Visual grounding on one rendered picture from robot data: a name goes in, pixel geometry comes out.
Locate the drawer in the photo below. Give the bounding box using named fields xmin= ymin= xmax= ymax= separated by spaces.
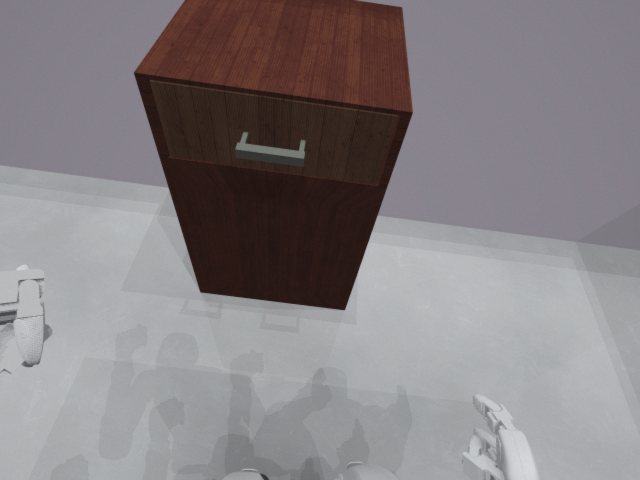
xmin=150 ymin=80 xmax=398 ymax=184

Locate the left robot hand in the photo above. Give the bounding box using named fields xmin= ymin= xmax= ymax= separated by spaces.
xmin=0 ymin=264 xmax=52 ymax=374

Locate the cabinet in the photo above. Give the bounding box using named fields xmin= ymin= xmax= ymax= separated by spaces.
xmin=134 ymin=0 xmax=413 ymax=310

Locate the right robot hand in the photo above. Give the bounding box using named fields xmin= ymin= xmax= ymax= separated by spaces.
xmin=463 ymin=394 xmax=541 ymax=480

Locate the handle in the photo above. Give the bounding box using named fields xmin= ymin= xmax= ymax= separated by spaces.
xmin=235 ymin=132 xmax=306 ymax=167

